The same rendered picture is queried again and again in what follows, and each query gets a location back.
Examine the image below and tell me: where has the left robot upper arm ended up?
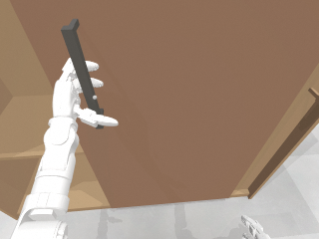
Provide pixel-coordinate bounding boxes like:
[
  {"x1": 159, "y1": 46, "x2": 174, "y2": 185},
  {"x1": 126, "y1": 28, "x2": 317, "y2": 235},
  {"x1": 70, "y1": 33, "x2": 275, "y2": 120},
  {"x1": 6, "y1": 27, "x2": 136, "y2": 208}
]
[{"x1": 13, "y1": 220, "x2": 69, "y2": 239}]

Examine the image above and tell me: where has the robot left forearm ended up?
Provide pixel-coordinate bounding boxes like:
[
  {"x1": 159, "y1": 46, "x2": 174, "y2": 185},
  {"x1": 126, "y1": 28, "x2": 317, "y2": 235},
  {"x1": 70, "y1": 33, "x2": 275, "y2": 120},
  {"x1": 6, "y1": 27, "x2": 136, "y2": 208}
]
[{"x1": 10, "y1": 117, "x2": 80, "y2": 239}]

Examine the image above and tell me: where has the robot left hand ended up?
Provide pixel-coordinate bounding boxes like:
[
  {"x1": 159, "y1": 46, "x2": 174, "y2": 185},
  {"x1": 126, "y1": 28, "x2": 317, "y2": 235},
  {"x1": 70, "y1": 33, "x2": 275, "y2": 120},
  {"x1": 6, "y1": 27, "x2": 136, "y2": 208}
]
[{"x1": 52, "y1": 58, "x2": 119, "y2": 127}]

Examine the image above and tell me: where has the wardrobe door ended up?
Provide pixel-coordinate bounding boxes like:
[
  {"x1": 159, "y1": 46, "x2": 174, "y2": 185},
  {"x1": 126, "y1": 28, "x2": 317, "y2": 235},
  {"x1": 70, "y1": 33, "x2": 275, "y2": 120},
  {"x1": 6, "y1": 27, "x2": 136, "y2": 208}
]
[
  {"x1": 235, "y1": 63, "x2": 319, "y2": 190},
  {"x1": 9, "y1": 0, "x2": 319, "y2": 209}
]

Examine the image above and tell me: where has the robot right hand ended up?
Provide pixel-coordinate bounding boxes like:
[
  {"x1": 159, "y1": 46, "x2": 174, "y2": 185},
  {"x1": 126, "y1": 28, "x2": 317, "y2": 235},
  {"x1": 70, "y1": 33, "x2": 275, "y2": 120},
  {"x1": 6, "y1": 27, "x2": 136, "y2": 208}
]
[{"x1": 241, "y1": 215, "x2": 271, "y2": 239}]

